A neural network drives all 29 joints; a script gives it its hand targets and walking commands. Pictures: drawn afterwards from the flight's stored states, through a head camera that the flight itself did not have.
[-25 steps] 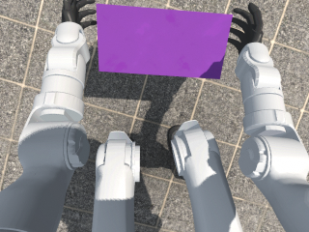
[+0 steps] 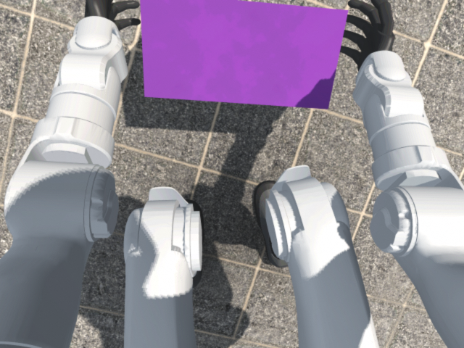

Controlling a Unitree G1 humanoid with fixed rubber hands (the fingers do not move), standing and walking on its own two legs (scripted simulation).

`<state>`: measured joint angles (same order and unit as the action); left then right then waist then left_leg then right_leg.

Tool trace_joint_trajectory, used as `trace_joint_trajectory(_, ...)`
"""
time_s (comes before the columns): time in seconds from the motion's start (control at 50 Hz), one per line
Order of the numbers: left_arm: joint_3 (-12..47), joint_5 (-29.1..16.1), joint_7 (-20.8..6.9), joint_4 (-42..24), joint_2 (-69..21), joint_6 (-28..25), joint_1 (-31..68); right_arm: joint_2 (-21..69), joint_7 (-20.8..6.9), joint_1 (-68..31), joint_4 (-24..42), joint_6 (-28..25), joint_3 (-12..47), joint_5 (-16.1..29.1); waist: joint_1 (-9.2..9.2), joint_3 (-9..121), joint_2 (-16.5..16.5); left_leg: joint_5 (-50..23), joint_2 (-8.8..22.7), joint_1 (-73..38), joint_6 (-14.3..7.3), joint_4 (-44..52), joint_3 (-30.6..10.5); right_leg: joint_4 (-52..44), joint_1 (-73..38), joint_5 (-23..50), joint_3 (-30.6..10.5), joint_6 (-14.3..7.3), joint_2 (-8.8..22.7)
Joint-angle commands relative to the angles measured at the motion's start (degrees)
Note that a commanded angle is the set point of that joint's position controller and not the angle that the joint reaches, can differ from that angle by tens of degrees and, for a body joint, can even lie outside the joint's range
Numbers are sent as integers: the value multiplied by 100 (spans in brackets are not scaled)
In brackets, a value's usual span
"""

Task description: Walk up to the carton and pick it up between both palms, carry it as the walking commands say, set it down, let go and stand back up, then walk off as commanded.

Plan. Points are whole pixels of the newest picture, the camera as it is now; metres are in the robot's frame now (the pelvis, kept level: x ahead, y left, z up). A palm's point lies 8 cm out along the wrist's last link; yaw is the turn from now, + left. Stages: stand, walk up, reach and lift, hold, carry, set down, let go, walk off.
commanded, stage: set down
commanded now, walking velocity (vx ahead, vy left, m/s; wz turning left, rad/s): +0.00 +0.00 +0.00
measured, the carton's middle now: (238, 54) +0.51 -0.05 -0.26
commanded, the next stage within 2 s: none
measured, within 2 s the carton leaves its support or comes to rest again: neither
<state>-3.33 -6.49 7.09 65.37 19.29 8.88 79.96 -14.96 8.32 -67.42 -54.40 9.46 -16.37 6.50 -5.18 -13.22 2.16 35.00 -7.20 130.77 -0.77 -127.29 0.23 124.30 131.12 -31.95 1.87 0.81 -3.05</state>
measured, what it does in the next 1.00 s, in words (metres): stands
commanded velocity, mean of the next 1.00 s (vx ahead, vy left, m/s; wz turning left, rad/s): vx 0.00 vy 0.00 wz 0.00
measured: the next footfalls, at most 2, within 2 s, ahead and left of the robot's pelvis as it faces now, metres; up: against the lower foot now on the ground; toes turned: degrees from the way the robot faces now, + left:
none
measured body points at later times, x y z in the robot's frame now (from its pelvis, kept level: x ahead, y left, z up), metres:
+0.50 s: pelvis -0.01 +0.00 -0.01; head +0.34 -0.01 +0.26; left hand +0.56 +0.14 -0.18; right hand +0.48 -0.24 -0.19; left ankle +0.10 +0.10 -0.33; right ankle +0.12 -0.11 -0.33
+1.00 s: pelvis -0.02 +0.00 -0.02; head +0.34 +0.00 +0.25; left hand +0.56 +0.14 -0.19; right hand +0.48 -0.24 -0.20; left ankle +0.10 +0.10 -0.33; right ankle +0.12 -0.11 -0.33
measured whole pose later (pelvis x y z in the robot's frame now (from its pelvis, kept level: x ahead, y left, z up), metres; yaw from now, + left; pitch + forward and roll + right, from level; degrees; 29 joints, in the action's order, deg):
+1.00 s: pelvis -0.02 +0.00 -0.02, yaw +0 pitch +31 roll -3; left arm -0.6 -9.3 3.9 75.6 23.3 6.3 88.7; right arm -18.0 5.0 -76.1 -64.4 7.4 -13.1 9.7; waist -5.5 -23.1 1.6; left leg 33.3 -4.3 129.4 -2.4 -131.5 1.3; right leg 128.1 129.3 -30.2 3.6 -0.8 -0.4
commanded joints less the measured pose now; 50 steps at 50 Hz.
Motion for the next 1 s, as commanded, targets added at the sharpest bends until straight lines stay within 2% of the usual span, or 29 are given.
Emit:
trace_joint_trajectory(0.0,1409,-442,-1413,-1008,-4754,-241,2701,3701,-1577,-4373,1527,-379,1857,500,-434,6040,342,-2270,25,-2707,-99,939,-265,-563,-3081,2468,105,-88,-141)
trace_joint_trajectory(0.12,1321,-465,-1408,-883,-4507,-285,3059,3639,-1598,-4639,1314,-367,1851,594,-304,5620,245,-1787,50,-2508,-160,889,-277,-532,-2898,2010,56,-93,-87)
trace_joint_trajectory(0.14,1330,-503,-1413,-871,-4537,-289,3134,3598,-1587,-4696,1336,-386,1831,613,-361,5567,285,-1716,57,-2469,-172,883,-278,-518,-2857,1965,61,-99,-85)
trace_joint_trajectory(0.2,1250,-529,-1443,-740,-4420,-297,3245,3549,-1566,-4860,1206,-394,1825,644,-326,5330,177,-1459,66,-2321,-213,872,-283,-520,-2860,1750,48,-84,-57)
trace_joint_trajectory(0.22,1303,-579,-1457,-802,-4396,-303,3380,3501,-1556,-4874,1187,-406,1778,668,-364,5306,282,-1403,72,-2314,-198,854,-250,-543,-2851,1696,26,-116,-75)
trace_joint_trajectory(0.24,1271,-574,-1463,-765,-4364,-315,3419,3493,-1545,-4926,1163,-415,1792,673,-327,5265,246,-1386,76,-2274,-206,834,-251,-545,-2900,1700,0,-112,-70)
trace_joint_trajectory(0.38,1310,-737,-1524,-542,-4343,-366,3408,3414,-1484,-4961,976,-494,1777,731,-463,5186,230,-1404,102,-2199,-214,750,-262,-493,-3106,1851,-48,-137,-59)
trace_joint_trajectory(0.44,1243,-704,-1563,-400,-4419,-364,3259,3423,-1496,-5010,1023,-527,1829,748,-379,5143,188,-1544,89,-2155,-221,714,-279,-456,-3172,1986,-66,-137,-71)
trace_joint_trajectory(0.46,1260,-712,-1573,-420,-4430,-386,3228,3452,-1510,-4952,998,-534,1830,747,-432,5097,187,-1617,89,-2115,-218,702,-294,-449,-3150,2073,-61,-144,-78)
trace_joint_trajectory(0.48,1253,-693,-1572,-411,-4436,-388,3177,3488,-1523,-4922,1003,-538,1848,770,-372,5133,254,-1651,87,-2203,-219,687,-269,-442,-3121,2087,-81,-150,-90)
trace_joint_trajectory(0.5,1281,-696,-1569,-406,-4444,-397,3164,3435,-1525,-4873,938,-550,1839,774,-431,5222,257,-1762,106,-2325,-202,670,-281,-404,-3161,2186,-46,-139,-90)
trace_joint_trajectory(0.54,1290,-687,-1563,-464,-4426,-414,3174,3461,-1540,-4853,932,-557,1878,777,-423,5196,240,-1824,93,-2304,-205,644,-287,-403,-3120,2237,-69,-147,-93)
trace_joint_trajectory(0.56,1279,-689,-1555,-515,-4388,-429,3150,3487,-1540,-4812,949,-556,1875,781,-355,5217,228,-1873,88,-2303,-216,643,-298,-370,-3134,2286,-81,-146,-83)
trace_joint_trajectory(0.6,1301,-687,-1567,-445,-4404,-426,3097,3439,-1544,-4755,925,-559,1840,754,-388,5084,345,-1887,84,-2260,-201,654,-304,-404,-3073,2294,-115,-155,-89)
trace_joint_trajectory(0.66,1304,-644,-1558,-463,-4301,-440,3137,3382,-1551,-4646,780,-561,1769,739,-427,4996,412,-1831,107,-2291,-194,635,-312,-367,-2897,2210,-105,-162,-71)
trace_joint_trajectory(0.68,1272,-629,-1561,-423,-4325,-429,3144,3395,-1560,-4675,773,-556,1762,719,-395,4942,370,-1802,95,-2287,-209,636,-344,-362,-2833,2161,-102,-174,-68)
trace_joint_trajectory(0.74,1203,-603,-1574,-254,-4274,-405,3056,3336,-1584,-4656,656,-537,1701,674,-467,4694,331,-1686,114,-2289,-213,656,-362,-396,-2684,1981,-73,-165,-41)
trace_joint_trajectory(0.76,1159,-564,-1581,-236,-4192,-404,3081,3324,-1598,-4656,636,-522,1665,660,-416,4544,331,-1570,110,-2176,-231,677,-380,-389,-2574,1875,-80,-175,-26)
trace_joint_trajectory(0.78,1163,-563,-1589,-175,-4206,-389,3109,3285,-1597,-4644,608,-525,1658,635,-473,4556,295,-1532,127,-2194,-227,672,-407,-385,-2597,1843,-71,-176,-15)
trace_joint_trajectory(0.8,1118,-541,-1593,-152,-4173,-385,3100,3250,-1608,-4708,623,-518,1646,628,-402,4522,307,-1493,115,-2208,-234,667,-411,-389,-2544,1760,-73,-184,-6)
trace_joint_trajectory(0.82,1107,-518,-1593,-127,-4118,-381,3117,3251,-1621,-4682,582,-505,1612,619,-442,4445,328,-1417,136,-2198,-234,678,-406,-408,-2483,1689,-70,-184,-3)
trace_joint_trajectory(0.9,1056,-474,-1609,28,-4028,-356,3152,3174,-1650,-4663,457,-484,1529,569,-407,4185,361,-1299,161,-2147,-233,675,-409,-406,-2337,1541,-74,-198,34)
trace_joint_trajectory(0.98,945,-398,-1652,129,-3996,-349,3021,3234,-1693,-4522,306,-454,1459,488,-405,4017,250,-1255,168,-2082,-250,664,-413,-412,-2327,1492,-77,-198,41)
